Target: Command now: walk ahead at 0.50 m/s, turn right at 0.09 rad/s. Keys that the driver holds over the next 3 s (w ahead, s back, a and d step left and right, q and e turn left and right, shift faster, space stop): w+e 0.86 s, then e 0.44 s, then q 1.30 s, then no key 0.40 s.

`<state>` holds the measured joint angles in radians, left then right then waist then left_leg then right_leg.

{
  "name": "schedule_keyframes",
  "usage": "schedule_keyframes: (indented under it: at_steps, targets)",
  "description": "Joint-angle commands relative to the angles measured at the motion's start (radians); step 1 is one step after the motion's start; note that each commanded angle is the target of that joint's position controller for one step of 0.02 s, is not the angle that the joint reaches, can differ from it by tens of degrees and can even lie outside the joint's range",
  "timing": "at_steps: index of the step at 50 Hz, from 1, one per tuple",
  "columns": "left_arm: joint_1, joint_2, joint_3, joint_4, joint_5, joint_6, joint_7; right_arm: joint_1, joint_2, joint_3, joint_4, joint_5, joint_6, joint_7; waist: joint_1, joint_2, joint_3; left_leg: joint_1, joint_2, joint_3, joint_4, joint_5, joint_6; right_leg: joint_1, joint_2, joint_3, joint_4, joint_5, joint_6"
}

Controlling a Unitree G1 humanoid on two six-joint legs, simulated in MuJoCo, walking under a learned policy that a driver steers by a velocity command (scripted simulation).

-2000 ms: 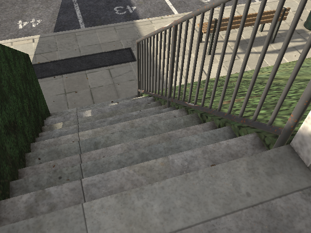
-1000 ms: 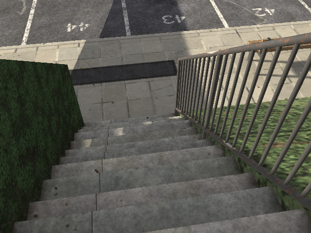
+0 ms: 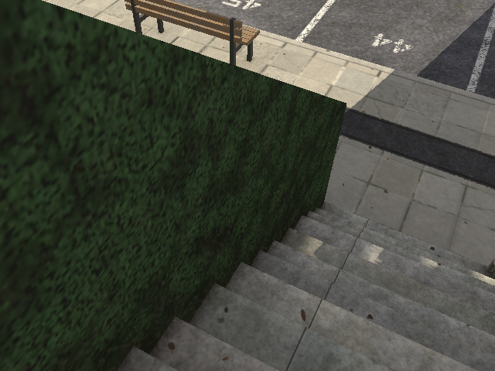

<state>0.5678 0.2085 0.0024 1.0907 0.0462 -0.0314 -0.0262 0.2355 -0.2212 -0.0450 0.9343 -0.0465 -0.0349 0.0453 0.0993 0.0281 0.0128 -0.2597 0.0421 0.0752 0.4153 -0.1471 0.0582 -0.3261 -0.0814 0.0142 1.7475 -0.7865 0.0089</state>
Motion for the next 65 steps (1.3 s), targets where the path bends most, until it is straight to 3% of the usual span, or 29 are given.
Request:
schedule_keyframes:
  at_steps: [1, 3, 5, 7, 8, 11, 15, 18, 19, 22, 23, 24, 25, 27, 28, 30, 33, 37, 42, 43, 45, 46, 47, 49, 51, 56, 58, 61, 65]
  targets:
    - [-0.062, 0.016, -0.012, -0.158, -0.033, -0.056, -0.018, 0.395, -0.134, -0.022, 0.104, -0.078, -0.013, 0.021, -0.146, 0.117, -0.139, 0.469, 0.309, -0.242, 0.087, 0.439, 0.207, -0.671, -0.029, 0.037, 0.208, 0.203, -0.101]
    - [0.002, 0.007, 0.015, -0.115, -0.014, -0.074, -0.022, 0.278, 0.033, 0.037, 0.052, -0.118, -0.052, 0.02, -0.008, -0.041, 0.12, -0.079, 0.371, -0.219, 0.017, 0.523, 0.155, -0.478, -0.111, 0.152, -0.342, 0.621, -0.093]
    - [-0.037, 0.019, 0.028, -0.085, 0.029, -0.06, -0.046, 0.313, -0.008, 0.044, 0.049, -0.062, -0.08, -0.008, -0.036, 0.008, 0.08, -0.22, 0.303, -0.132, -0.022, 0.312, 0.209, -0.369, -0.078, 0.09, -0.54, 0.784, -0.061]
    - [0.029, -0.006, 0.01, -0.066, 0.027, -0.064, -0.062, 0.286, -0.046, 0.047, 0.043, -0.106, -0.098, -0.017, 0.01, 0.058, -0.014, -0.235, 0.279, -0.133, 0.088, 0.376, 0.192, -0.335, -0.063, 0.09, -0.512, 0.825, -0.04]
    - [-0.067, -0.014, -0.005, -0.105, 0.071, -0.057, -0.067, 0.3, 0.057, 0.078, 0.064, -0.087, -0.104, -0.038, -0.042, -0.005, -0.007, -0.104, 0.275, -0.127, 0.091, 0.252, 0.167, -0.484, -0.128, 0.194, -0.776, 1.023, -0.05]
    - [-0.111, 0.012, -0.006, -0.098, 0.047, -0.036, -0.068, 0.375, 0.03, 0.094, 0.106, -0.082, -0.102, -0.048, -0.067, -0.012, 0.001, -0.241, 0.209, -0.014, 0.252, 0.049, 0.128, -0.278, -0.062, 0.085, -0.964, 1.379, -0.025]
    - [-0.25, 0.053, 0.003, -0.163, 0.057, -0.003, -0.049, 0.381, 0.003, 0.094, 0.123, -0.099, -0.086, -0.019, -0.079, 0.009, 0.119, -0.32, 0.283, -0.051, 0.29, -0.171, 0.114, -0.147, -0.032, 0.023, -1.006, 1.203, -0.048]
    - [-0.446, 0.025, -0.012, -0.21, 0.053, -0.001, -0.038, 0.453, -0.028, 0.07, 0.148, -0.038, -0.049, -0.055, -0.204, -0.031, 0.208, 0.021, 0.34, -0.146, 0.404, -0.223, 0.089, -0.355, -0.082, 0.054, -1.38, 1.072, -0.057]
    - [-0.474, 0.021, -0.003, -0.218, 0.051, -0.009, -0.03, 0.517, -0.059, 0.063, 0.163, -0.067, -0.04, -0.06, -0.211, 0.021, 0.169, -0.044, 0.332, -0.129, 0.416, -0.126, 0.096, -0.182, -0.012, -0.044, -1.222, 1.064, -0.053]
    - [-0.291, 0.091, 0.034, -0.086, 0.062, -0.027, -0.021, 0.446, -0.05, 0.045, 0.164, -0.05, -0.006, -0.06, -0.159, -0.036, 0.133, 0.067, 0.262, -0.042, 0.783, -0.089, 0.017, -0.04, -0.053, -0.035, -1.624, 1.056, -0.079]
    - [0.028, 0.135, 0.075, 0.023, 0.031, -0.043, -0.019, 0.455, -0.106, 0.035, 0.19, -0.094, 0.003, -0.018, -0.029, -0.044, 0.066, -0.174, 0.225, 0.032, 0.957, -0.024, 0.003, 0.435, 0.05, -0.177, -1.513, 1.248, -0.09]
    - [0.255, 0.268, 0.132, 0.103, 0.062, -0.047, -0.022, 0.433, -0.091, 0.032, 0.199, -0.088, 0.0, 0.026, 0.094, -0.236, -0.021, -0.417, 0.077, 0.061, 1.429, -0.404, -0.071, 0.733, -0.041, -0.044, -1.485, 1.445, -0.217]
    - [0.315, 0.382, 0.154, 0.12, 0.047, -0.051, -0.022, 0.428, -0.009, 0.034, 0.135, -0.045, -0.002, 0.08, 0.053, -0.279, -0.233, -0.648, -0.018, 0.055, 1.734, -0.719, -0.088, 1.027, -0.148, 0.104, -1.107, 1.849, -0.306]
    - [0.296, 0.302, 0.141, 0.131, 0.062, -0.075, -0.026, 0.073, -0.055, 0.022, -0.053, 0.014, -0.055, 0.061, 0.113, -0.159, -0.14, -0.952, 0.011, 0.02, 1.723, -0.741, -0.058, 0.922, -0.206, 0.178, -1.158, 1.55, -0.333]
    - [0.115, 0.171, 0.093, 0.053, 0.033, -0.071, -0.042, 0.028, -0.019, 0.026, -0.123, 0.036, -0.079, 0.018, 0.026, -0.102, -0.047, -1.021, 0.058, -0.119, 1.51, -0.573, -0.027, 0.668, -0.293, 0.36, -1.234, 1.07, -0.365]
    - [-0.084, -0.013, 0.014, -0.003, 0.069, -0.074, -0.043, 0.126, 0.06, 0.06, -0.059, -0.023, -0.078, -0.029, -0.121, 0.076, 0.099, -0.778, 0.18, -0.235, 1.037, -0.106, 0.034, 0.116, -0.221, 0.222, -1.267, 0.93, -0.296]
    - [-0.136, 0.02, -0.014, -0.057, 0.032, -0.099, -0.032, 0.147, 0.034, 0.051, -0.008, -0.065, -0.035, 0.018, -0.139, -0.131, 0.132, -0.274, 0.086, -0.073, 0.753, 0.336, 0.009, -0.451, -0.027, 0.131, -1.283, 0.756, -0.303]
    - [-0.106, 0.045, -0.027, -0.112, 0.045, -0.131, 0.013, 0.096, -0.025, 0.077, -0.073, -0.054, -0.058, 0.01, -0.09, 0.022, 0.018, -0.045, 0.023, -0.086, 0.317, 0.75, -0.047, -0.531, 0.13, 0.118, -0.94, 0.411, -0.226]
    - [-0.005, 0.169, -0.002, -0.162, 0.019, -0.074, -0.014, -0.035, -0.073, 0.062, -0.17, -0.041, -0.017, 0.017, -0.061, -0.045, 0.101, -0.107, -0.009, -0.104, -0.174, 0.249, -0.024, -0.123, 0.04, 0.53, -0.751, 0.471, -0.309]
    - [-0.056, 0.21, 0.009, -0.191, 0.048, -0.061, -0.04, 0.101, -0.083, 0.052, -0.126, -0.05, -0.031, 0.018, -0.123, -0.042, 0.024, 0.146, -0.045, -0.025, -0.076, 0.351, -0.007, -0.204, 0.08, 0.487, -0.594, 0.591, -0.293]
    - [0.058, 0.013, -0.022, -0.187, 0.005, -0.062, -0.096, 0.556, -0.225, -0.029, 0.003, -0.037, -0.066, -0.022, -0.22, 0.12, -0.238, 0.759, 0.234, -0.169, 0.077, 1.04, 0.233, -0.491, 0.208, 0.276, 0.092, 0.409, -0.113]
    - [0.161, -0.032, -0.016, -0.272, -0.03, -0.08, -0.087, 0.464, -0.355, -0.063, -0.043, -0.017, -0.05, 0.006, -0.149, 0.201, -0.342, 0.96, 0.492, -0.462, 0.261, 1.379, 0.539, -0.909, 0.328, 0.117, 0.449, -0.054, -0.029]
    - [-0.009, 0.095, 0.008, -0.34, -0.04, -0.069, -0.064, 0.416, -0.341, -0.088, -0.044, -0.079, -0.033, 0.014, -0.226, 0.066, -0.198, 0.84, 0.604, -0.684, 0.172, 1.101, 0.564, -1.173, 0.19, 0.142, 0.484, -0.01, 0.033]
    - [-0.039, 0.059, -0.012, -0.269, -0.015, -0.019, -0.045, 0.225, -0.033, 0.014, -0.055, -0.081, -0.029, 0.023, -0.107, -0.178, -0.058, 0.321, 0.404, -0.328, 0.129, 0.858, 0.303, -0.945, 0.047, 0.214, 0.153, 0.381, 0.003]
    - [0.015, 0.0, -0.018, -0.229, 0.048, -0.028, -0.071, 0.271, 0.095, 0.058, 0.013, -0.017, -0.064, -0.038, -0.016, 0.015, 0.103, -0.111, 0.161, -0.134, 0.032, 0.57, 0.107, -0.682, 0.0, 0.065, -0.158, 0.636, -0.029]
    - [-0.073, 0.012, -0.019, -0.204, 0.012, -0.025, -0.149, 0.174, -0.13, 0.046, 0.006, -0.085, -0.111, -0.052, -0.01, 0.05, -0.005, -0.466, 0.196, -0.073, 0.158, 0.535, 0.137, -0.279, 0.029, -0.026, -0.284, 1.061, -0.007]
    - [-0.254, 0.089, -0.011, -0.295, 0.029, -0.024, -0.095, 0.287, -0.131, 0.035, 0.054, -0.05, -0.109, -0.085, -0.125, 0.047, -0.01, 0.119, 0.352, -0.24, 0.257, 0.56, 0.165, -0.847, -0.041, 0.148, -0.46, 0.917, 0.026]
    - [-0.434, -0.017, -0.047, -0.344, 0.084, -0.024, -0.058, 0.655, -0.056, 0.04, 0.171, -0.051, -0.078, -0.128, -0.282, 0.058, 0.028, 0.55, 0.38, -0.369, 0.333, 0.416, 0.207, -1.264, -0.072, 0.19, -0.805, 1.002, 0.035]
    - [-0.386, -0.01, -0.047, -0.278, 0.083, 0.011, -0.085, 0.405, 0.041, 0.088, 0.062, -0.091, -0.071, -0.082, -0.162, 0.014, 0.099, -0.274, 0.26, -0.094, 0.27, -0.086, 0.135, -0.501, -0.046, -0.071, -0.936, 1.491, -0.039]
